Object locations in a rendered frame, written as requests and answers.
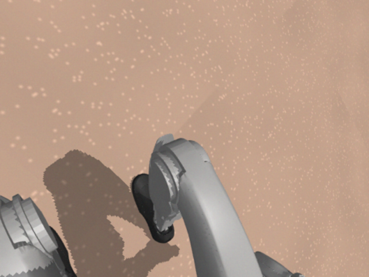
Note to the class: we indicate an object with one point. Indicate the right robot foot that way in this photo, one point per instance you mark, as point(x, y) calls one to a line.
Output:
point(140, 190)

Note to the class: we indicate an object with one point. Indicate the left robot foot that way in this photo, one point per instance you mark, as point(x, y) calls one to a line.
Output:
point(63, 253)

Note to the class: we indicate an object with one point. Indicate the right robot hand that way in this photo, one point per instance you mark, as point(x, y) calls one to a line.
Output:
point(270, 267)

